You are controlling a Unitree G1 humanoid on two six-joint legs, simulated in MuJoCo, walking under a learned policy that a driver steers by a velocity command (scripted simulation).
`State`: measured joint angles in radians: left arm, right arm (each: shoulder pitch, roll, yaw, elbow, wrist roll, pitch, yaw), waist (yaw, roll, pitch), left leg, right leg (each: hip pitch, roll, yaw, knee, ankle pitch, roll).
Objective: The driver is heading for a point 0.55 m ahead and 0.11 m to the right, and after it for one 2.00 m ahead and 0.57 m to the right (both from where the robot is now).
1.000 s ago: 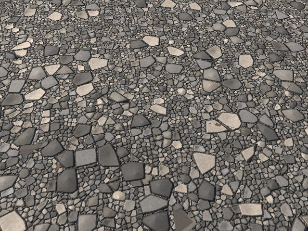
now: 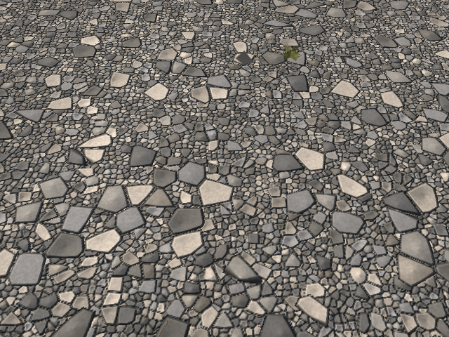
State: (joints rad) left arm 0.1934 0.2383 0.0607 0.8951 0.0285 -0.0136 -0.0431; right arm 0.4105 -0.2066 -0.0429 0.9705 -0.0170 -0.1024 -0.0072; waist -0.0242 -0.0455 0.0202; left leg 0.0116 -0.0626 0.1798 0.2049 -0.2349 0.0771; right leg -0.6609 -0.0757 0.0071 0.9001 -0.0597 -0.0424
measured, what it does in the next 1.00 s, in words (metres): walks ahead, turning right: right foot, then left foot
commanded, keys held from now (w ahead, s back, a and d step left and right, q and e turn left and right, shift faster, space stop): w+e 0.40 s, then w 0.60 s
